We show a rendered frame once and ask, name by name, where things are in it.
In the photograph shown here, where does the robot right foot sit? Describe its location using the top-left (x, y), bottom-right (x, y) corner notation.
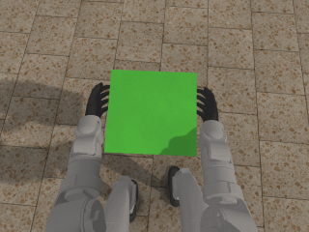
top-left (168, 166), bottom-right (180, 208)

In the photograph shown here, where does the robot left hand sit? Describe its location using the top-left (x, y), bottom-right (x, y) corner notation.
top-left (85, 82), bottom-right (110, 118)

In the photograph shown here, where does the carton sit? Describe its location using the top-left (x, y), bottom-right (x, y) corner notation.
top-left (104, 70), bottom-right (197, 157)

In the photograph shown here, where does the robot right forearm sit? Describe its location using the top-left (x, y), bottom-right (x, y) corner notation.
top-left (198, 120), bottom-right (254, 219)

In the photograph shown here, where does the left robot thigh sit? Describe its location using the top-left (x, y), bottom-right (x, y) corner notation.
top-left (103, 181), bottom-right (137, 232)

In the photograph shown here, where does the robot right upper arm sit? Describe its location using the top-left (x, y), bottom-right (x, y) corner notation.
top-left (200, 205), bottom-right (258, 232)

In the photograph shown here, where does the robot right hand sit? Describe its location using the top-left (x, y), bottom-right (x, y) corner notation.
top-left (196, 87), bottom-right (219, 123)

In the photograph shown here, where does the robot left upper arm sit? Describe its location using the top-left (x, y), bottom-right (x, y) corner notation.
top-left (45, 197), bottom-right (106, 232)

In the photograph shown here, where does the robot left forearm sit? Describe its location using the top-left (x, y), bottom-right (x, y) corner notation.
top-left (45, 115), bottom-right (104, 232)

